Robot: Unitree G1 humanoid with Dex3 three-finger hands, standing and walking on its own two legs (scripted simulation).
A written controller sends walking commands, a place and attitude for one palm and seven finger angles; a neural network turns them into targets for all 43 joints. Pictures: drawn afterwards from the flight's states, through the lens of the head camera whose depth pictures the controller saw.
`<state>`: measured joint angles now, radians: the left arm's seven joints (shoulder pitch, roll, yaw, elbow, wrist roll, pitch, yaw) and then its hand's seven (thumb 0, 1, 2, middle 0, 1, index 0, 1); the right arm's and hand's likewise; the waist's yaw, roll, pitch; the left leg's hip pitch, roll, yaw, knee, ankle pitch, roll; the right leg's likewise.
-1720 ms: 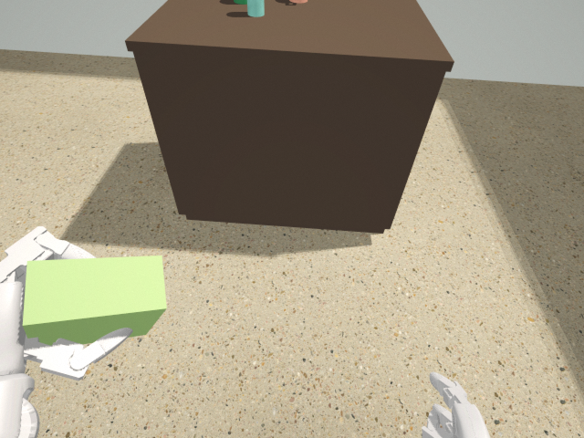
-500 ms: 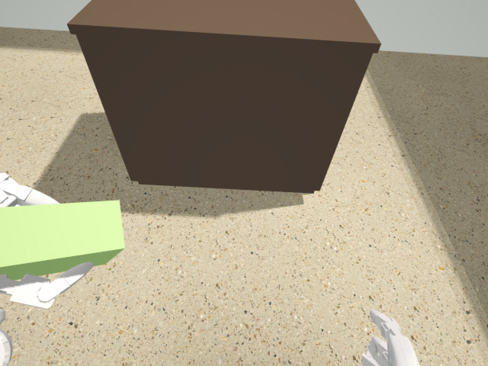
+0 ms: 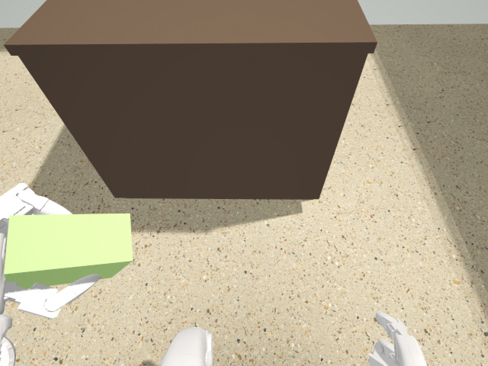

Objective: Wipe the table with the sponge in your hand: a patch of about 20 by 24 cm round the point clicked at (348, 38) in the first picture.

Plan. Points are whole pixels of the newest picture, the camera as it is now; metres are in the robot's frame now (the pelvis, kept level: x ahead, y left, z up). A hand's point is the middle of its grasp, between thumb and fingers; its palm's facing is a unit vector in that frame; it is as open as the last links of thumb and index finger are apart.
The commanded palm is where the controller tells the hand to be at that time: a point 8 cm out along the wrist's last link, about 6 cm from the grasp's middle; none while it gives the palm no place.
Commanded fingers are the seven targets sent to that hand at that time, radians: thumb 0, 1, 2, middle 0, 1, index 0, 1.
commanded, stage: walk to a spot facing it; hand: left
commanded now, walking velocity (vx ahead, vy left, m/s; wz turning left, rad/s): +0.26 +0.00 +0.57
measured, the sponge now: (86, 251) +0.23 +0.20 +0.14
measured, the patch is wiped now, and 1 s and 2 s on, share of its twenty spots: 0.00 0.00 0.00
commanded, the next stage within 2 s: turn to face it in 0.10 s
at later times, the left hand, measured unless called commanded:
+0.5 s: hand (59, 149) +0.35 +0.24 +0.20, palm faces +0.44 -0.80 -0.40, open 9.9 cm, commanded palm +0.30 +0.29 +0.18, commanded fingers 0.00 0.10 1.30 -1.20 -1.60 -1.20 -1.60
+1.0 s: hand (171, 110) +0.41 +0.11 +0.21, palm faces +0.14 -0.83 -0.54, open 9.9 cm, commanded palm +0.37 +0.18 +0.18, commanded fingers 0.00 0.10 1.30 -1.20 -1.60 -1.20 -1.60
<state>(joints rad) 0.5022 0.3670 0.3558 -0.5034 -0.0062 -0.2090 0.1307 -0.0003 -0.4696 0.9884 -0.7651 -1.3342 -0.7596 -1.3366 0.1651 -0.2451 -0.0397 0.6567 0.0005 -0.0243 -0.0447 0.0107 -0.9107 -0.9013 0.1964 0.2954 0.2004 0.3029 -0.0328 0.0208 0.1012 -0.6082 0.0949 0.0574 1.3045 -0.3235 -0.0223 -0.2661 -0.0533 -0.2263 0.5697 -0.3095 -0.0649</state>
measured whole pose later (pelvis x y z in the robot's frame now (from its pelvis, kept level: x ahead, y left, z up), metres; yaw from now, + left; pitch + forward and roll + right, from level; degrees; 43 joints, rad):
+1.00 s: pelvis +0.15 -0.06 +0.00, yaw -14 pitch +2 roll +2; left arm 0.56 0.48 0.46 -0.63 -0.05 -0.26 0.15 0.00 -0.47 0.99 -0.77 -1.33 -0.76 -1.34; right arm 0.19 -0.28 -0.06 0.56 0.01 -0.01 -0.03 0.01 -0.91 -0.90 0.19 0.29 0.19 0.30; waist -0.04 -0.04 0.05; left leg -0.38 0.04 0.03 0.79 -0.44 -0.06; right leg -0.39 0.09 0.03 0.51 -0.14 -0.11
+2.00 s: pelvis +0.07 -0.08 +0.00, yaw -22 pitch -1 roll +1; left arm 0.46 0.35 0.33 -0.40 0.00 -0.22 0.16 0.00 -0.47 1.00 -0.76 -1.34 -0.75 -1.35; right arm 0.26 -0.16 0.01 0.64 0.00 -0.13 -0.05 0.01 -0.91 -0.90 0.19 0.30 0.20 0.30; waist 0.00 0.03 -0.01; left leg -0.19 0.05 0.09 0.51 -0.29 0.00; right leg -0.38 -0.04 -0.10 0.79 -0.43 0.02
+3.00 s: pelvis +0.28 -0.15 +0.00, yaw -21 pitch +0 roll +2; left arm 0.46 0.33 0.35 -0.42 -0.01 -0.24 0.14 0.00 -0.47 1.00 -0.76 -1.35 -0.75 -1.35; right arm 0.17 -0.23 -0.02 0.68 0.00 -0.05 -0.04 0.01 -0.91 -0.90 0.20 0.30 0.20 0.30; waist 0.00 0.01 0.07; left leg -0.51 0.07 0.05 1.09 -0.36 -0.01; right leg -0.27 -0.08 -0.16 0.55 -0.28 -0.03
